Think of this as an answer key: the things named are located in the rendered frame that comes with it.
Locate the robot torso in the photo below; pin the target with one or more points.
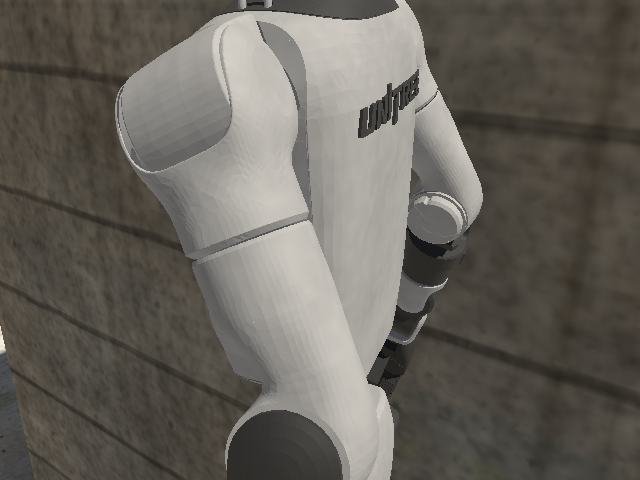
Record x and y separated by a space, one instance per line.
355 84

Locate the robot right forearm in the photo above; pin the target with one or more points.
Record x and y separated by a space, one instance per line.
425 271

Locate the robot right upper arm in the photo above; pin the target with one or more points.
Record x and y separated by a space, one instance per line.
448 195

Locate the robot right hand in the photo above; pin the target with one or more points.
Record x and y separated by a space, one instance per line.
390 364

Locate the robot left upper arm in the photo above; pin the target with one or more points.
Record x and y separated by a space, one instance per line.
209 126

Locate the robot head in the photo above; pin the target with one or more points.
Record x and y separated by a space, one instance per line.
335 9

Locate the robot left forearm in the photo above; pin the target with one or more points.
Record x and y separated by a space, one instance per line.
282 445

